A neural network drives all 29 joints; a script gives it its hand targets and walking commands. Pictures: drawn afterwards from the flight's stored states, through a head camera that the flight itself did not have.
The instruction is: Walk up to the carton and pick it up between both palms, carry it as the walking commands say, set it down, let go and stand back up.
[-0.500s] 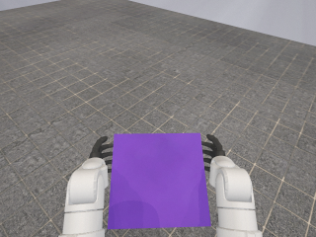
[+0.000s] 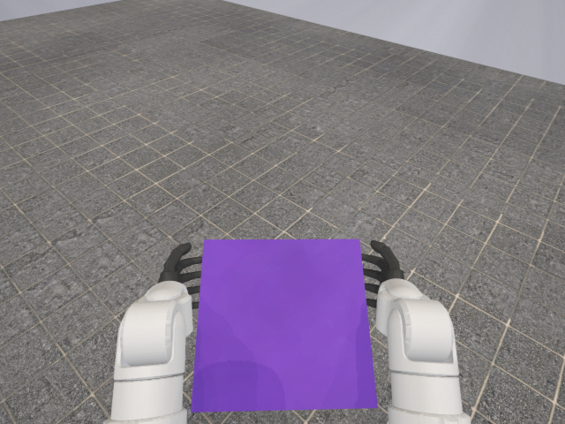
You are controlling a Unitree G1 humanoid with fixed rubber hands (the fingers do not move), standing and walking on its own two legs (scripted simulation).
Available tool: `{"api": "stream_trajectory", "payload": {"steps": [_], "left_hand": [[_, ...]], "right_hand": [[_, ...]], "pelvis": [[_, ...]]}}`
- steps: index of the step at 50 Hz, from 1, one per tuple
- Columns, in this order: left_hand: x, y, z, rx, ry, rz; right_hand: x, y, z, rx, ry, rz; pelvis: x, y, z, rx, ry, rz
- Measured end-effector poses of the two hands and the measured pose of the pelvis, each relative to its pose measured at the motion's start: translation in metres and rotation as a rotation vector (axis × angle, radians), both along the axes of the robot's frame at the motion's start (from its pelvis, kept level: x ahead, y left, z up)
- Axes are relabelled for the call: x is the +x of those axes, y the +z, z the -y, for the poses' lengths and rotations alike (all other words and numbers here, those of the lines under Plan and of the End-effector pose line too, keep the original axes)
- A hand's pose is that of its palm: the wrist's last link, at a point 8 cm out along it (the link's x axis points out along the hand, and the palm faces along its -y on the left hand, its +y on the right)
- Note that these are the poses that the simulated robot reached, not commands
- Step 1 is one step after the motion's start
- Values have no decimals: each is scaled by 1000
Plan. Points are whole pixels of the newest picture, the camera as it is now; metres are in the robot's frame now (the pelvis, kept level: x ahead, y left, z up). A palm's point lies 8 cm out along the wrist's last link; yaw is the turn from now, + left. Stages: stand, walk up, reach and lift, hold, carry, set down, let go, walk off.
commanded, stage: carry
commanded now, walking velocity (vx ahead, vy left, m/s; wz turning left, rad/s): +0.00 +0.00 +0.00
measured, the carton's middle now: (280, 324) +0.29 +0.00 -0.02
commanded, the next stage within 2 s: none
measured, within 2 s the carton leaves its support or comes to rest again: neither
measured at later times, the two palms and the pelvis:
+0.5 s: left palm (169, 294) +0.28 +0.15 +0.09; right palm (389, 292) +0.28 -0.14 +0.09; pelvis +0.00 +0.00 +0.00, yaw +0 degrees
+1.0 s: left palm (166, 281) +0.30 +0.16 +0.09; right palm (379, 277) +0.30 -0.13 +0.09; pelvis +0.03 +0.01 +0.01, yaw +1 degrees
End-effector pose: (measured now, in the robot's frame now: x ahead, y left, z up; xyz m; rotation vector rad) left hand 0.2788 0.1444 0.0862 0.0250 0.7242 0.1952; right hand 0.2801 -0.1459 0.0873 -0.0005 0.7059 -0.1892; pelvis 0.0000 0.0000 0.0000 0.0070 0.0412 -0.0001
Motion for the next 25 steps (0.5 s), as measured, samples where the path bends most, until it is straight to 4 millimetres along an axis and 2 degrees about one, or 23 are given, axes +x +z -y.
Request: {"api": "stream_trajectory", "payload": {"steps": [25], "left_hand": [[-1, 4, -3, -1, 6, -3]], "right_hand": [[-1, 3, -3, 1, -1, -8]], "pelvis": [[1, 0, -2, -1, 1, 0]]}}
